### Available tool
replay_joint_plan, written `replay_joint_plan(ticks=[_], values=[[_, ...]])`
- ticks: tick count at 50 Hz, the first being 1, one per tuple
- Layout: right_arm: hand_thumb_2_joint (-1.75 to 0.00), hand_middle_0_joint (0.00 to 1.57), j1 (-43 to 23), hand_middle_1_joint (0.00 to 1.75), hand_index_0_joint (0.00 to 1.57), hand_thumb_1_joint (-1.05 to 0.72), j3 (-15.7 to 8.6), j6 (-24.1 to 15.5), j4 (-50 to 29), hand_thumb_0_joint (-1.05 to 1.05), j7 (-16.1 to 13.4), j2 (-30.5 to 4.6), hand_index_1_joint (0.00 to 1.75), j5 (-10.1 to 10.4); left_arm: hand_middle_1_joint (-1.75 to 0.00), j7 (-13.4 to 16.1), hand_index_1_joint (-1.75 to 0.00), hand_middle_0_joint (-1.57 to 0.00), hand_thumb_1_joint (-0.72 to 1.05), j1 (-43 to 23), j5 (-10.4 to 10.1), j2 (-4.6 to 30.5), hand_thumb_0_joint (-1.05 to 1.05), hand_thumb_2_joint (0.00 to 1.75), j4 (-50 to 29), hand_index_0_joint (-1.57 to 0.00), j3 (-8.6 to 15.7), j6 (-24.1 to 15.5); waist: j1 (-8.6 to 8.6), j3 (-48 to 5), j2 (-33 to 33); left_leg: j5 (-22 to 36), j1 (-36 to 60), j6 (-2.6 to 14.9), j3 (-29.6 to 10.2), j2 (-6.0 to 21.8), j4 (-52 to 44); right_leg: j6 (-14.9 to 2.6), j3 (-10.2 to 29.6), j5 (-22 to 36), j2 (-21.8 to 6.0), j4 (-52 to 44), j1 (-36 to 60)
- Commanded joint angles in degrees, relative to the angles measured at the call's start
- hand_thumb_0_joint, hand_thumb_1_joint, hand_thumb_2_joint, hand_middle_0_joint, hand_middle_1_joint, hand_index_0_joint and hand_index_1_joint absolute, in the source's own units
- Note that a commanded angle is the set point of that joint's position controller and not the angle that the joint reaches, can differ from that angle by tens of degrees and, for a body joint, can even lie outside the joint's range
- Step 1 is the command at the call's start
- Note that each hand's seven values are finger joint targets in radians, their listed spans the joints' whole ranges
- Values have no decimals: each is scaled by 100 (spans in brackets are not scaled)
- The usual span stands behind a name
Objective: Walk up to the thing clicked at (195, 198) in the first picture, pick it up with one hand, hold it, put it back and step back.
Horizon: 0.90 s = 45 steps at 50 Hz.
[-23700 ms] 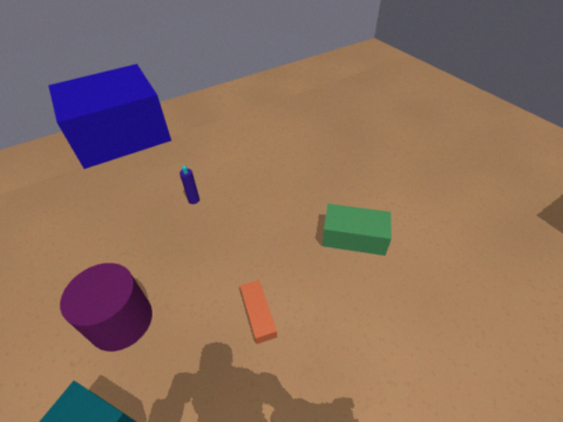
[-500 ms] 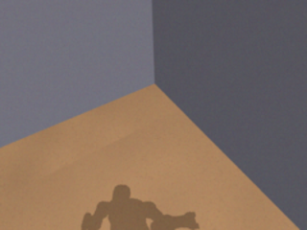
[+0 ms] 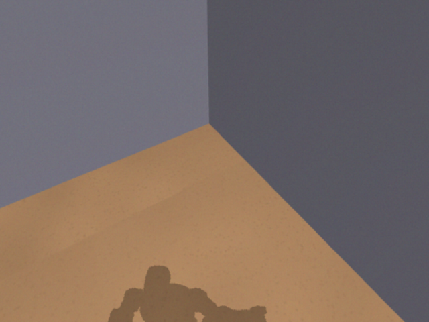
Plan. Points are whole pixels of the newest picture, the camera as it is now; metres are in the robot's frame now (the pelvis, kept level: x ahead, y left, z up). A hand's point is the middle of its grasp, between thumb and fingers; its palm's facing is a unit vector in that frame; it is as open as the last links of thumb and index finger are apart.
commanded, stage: stand
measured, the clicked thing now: out of the picture -0.43 +1.33 -0.67
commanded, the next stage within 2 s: walk up in 0.78 s
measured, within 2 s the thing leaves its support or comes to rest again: neither
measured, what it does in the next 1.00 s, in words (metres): stands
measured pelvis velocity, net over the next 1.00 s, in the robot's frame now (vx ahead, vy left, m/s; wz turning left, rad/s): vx -0.01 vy -0.05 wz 0.25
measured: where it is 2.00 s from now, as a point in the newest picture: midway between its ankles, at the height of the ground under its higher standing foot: outside the picture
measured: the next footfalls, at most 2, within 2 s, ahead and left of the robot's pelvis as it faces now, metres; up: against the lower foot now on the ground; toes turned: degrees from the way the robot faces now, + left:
left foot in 1.40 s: -0.03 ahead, +0.06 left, +0.00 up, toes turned +42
right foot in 1.72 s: +0.20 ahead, -0.08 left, +0.00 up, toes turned +54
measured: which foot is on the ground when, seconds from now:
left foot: down 0.00-1.00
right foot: down 0.00-1.00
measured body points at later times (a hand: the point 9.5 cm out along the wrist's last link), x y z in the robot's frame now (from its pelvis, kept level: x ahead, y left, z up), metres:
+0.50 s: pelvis +0.01 +0.00 +0.00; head +0.02 +0.00 +0.45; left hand +0.08 +0.30 -0.14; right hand +0.10 -0.30 -0.13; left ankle +0.05 +0.11 -0.75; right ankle -0.02 -0.14 -0.75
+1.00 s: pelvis -0.01 -0.05 -0.01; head +0.03 -0.04 +0.43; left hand +0.07 +0.29 -0.12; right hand +0.11 -0.35 -0.14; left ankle +0.05 +0.11 -0.75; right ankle +0.00 -0.15 -0.75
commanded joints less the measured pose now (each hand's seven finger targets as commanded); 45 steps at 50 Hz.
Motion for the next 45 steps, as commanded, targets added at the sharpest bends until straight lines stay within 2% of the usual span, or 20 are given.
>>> replay_joint_plan(ticks=[1, 2, 6, 9, 11, 13, 17, 22, 29, 33, 36, 38, 39, 40, 41, 42, 43, 45], values=[[-90, 20, -351, 30, 20, -90, -207, -159, -421, 0, -85, -1265, 30, 18, -30, 71, -30, -20, 90, -243, 37, 1192, 0, 90, -384, -20, 219, -127, 19, -492, 168, -305, 544, 28, -852, 724, -422, -254, 495, 249, -564, -438, -469], [-90, 20, -373, 30, 20, -90, -203, -153, -421, 0, -87, -1251, 30, 20, -30, 76, -30, -20, 90, -218, 37, 1194, 0, 90, -372, -20, 215, -115, 21, -358, 153, -410, 458, 15, -881, 724, -472, -250, 478, 129, -540, -426, -528], [-90, 20, -340, 30, 20, -90, -204, -162, -420, 0, -96, -1221, 30, 16, -30, 88, -30, -20, 90, -203, 29, 1200, 0, 90, -409, -20, 222, -124, -1, -495, 107, 165, 630, 31, -806, 727, -323, -257, 496, 370, -567, -433, -473], [-90, 20, -334, 30, 20, -90, -204, -159, -416, 0, -98, -1270, 30, 28, -30, 81, -30, -20, 90, -54, 30, 1146, 0, 90, -403, -20, 208, -120, 35, -530, 201, 149, 724, 54, -796, 729, -292, -245, 486, 424, -575, -467, -463], [-90, 20, -326, 30, 20, -90, -199, -165, -432, 0, -100, -1239, 30, 28, -30, 93, -30, -20, 90, -115, 27, 1169, 0, 90, -428, -20, 220, -122, 12, -541, 118, 474, 726, 42, -773, 737, -243, -240, 471, 541, -575, -424, -429], [-90, 20, -349, 30, 20, -90, -198, -153, -424, 0, -106, -1242, 30, 28, -30, 98, -30, -20, 90, -97, 25, 1184, 0, 90, -436, -20, 217, -112, 21, -500, 100, 391, 747, 42, -770, 740, -239, -243, 479, 473, -575, -444, -469], [-90, 20, -350, 30, 20, -90, -185, -134, -439, 0, -104, -1234, 30, 27, -30, 89, -30, -20, 90, -82, 31, 1192, 0, 90, -439, -20, 224, -89, 24, -325, 112, -196, 530, 25, -815, 697, -372, -246, 459, 242, -571, -441, -491], [-90, 20, -340, 30, 20, -90, -176, -147, -428, 0, -96, -1226, 30, 27, -30, 90, -30, -20, 90, -61, 36, 1193, 0, 90, -469, -20, 218, -97, 39, -395, 84, 220, 630, 31, -798, 709, -320, -258, 463, 354, -585, -447, -447], [-90, 20, -354, 30, 20, -90, -166, -154, -446, 0, -105, -1228, 30, 29, -30, 98, -30, -20, 90, -99, 33, 1193, 0, 90, -505, -20, 225, -91, 44, -438, 97, 450, 668, 18, -766, 703, -265, -232, 441, 493, -602, -456, -366], [-90, 20, -327, 30, 20, -90, -172, -159, -422, 0, -108, -1246, 30, 35, -30, 103, -30, -20, 90, -62, 25, 1196, 0, 90, -529, -20, 216, -103, 49, -560, 71, 888, 834, 41, -740, 750, -168, -232, 431, 813, -613, -432, -280], [-90, 20, -291, 30, 20, -90, -170, -143, -433, 0, -114, -1227, 30, 32, -30, 113, -30, -20, 90, -98, 33, 1225, 0, 90, -543, -20, 226, -102, 33, -520, 88, 637, 770, 37, -716, 725, -182, -229, 457, 695, -632, -491, -279], [-90, 20, -305, 30, 20, -90, -164, -139, -437, 0, -114, -1212, 30, 25, -30, 117, -30, -20, 90, -152, 21, 1198, 0, 90, -561, -20, 219, -90, 38, -497, 92, 732, 717, 25, -728, 736, -194, -231, 430, 695, -618, -459, -264], [-90, 20, 201, 30, 20, -90, -398, 21, -749, 0, -67, -1618, 30, 52, -30, 37, -30, -20, 90, -642, -24, 1569, 0, 90, -886, -20, 605, 52, -10, 13, 121, 1928, -458, 237, -1626, 551, -107, -176, -333, 213, -6, 770, 62], [-90, 20, 458, 30, 20, -90, -485, 60, -769, 0, -93, -1768, 30, 36, -30, 44, -30, -20, 90, -593, -15, 1463, 0, 90, -1028, -20, 633, 151, -83, 32, 495, 2009, -341, 418, -2228, 867, -370, -178, -277, -648, 221, 1225, -330], [-90, 20, 530, 30, 20, -90, -566, 41, -890, 0, -109, -1949, 30, 14, -30, 53, -30, -20, 90, -275, -16, 1213, 0, 90, -1157, -20, 607, 203, -33, -289, 1031, 2415, 542, 897, -2909, 1333, -388, -98, -211, -1335, 390, 1839, -1163], [-90, 20, 577, 30, 20, -90, -676, 46, -1107, 0, -139, -1995, 30, -29, -30, 43, -30, -20, 90, -135, 3, 1039, 0, 90, -1260, -20, 586, 243, -63, -604, 1294, 2329, 1132, 1262, -3481, 1614, -457, -81, 129, -2133, 465, 2530, -1778], [-90, 20, 437, 30, 20, -90, -708, 57, -1278, 0, -174, -1842, 30, -51, -30, 22, -30, -20, 90, -121, 16, 1056, 0, 90, -1347, -20, 621, 272, 37, -884, 1065, 1610, 910, 1238, -3310, 1472, -372, -134, 505, -2100, 265, 3049, -1606], [-90, 20, -40, 30, 20, -90, -700, 105, -1606, 0, -221, -1672, 30, -93, -30, -21, -30, -20, 90, -46, 1, 1038, 0, 90, -1537, -20, 601, 246, 235, -940, 1039, 539, 383, 950, -2929, 1170, -339, -274, 685, -1657, 76, 2748, -1330]])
